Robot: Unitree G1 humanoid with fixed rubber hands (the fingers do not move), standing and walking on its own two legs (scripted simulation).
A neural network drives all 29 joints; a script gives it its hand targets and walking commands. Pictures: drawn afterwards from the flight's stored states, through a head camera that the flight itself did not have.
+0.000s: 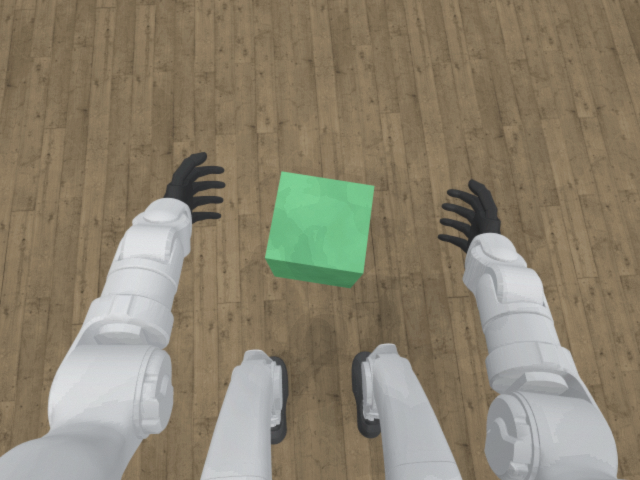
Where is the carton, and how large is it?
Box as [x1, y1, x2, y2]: [265, 171, 373, 287]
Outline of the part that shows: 281,171 265,258 275,276 350,287 363,271 373,186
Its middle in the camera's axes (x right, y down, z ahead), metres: +0.00 -0.02 +0.96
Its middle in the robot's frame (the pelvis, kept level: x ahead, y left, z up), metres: +0.52 -0.02 -0.54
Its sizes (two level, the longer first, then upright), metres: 0.210 0.200 0.250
